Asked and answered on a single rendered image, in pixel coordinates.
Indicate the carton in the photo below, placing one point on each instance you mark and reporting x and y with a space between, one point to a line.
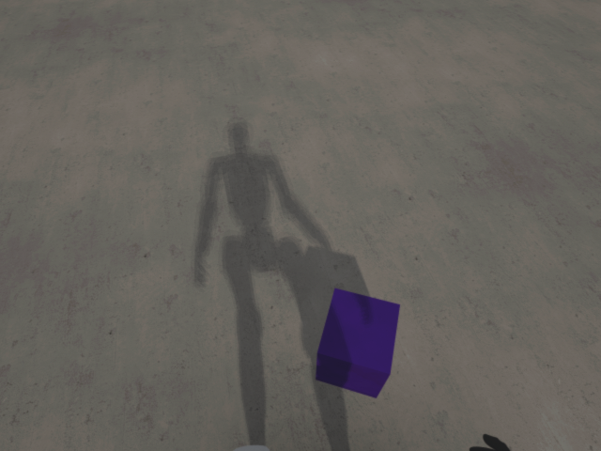
356 347

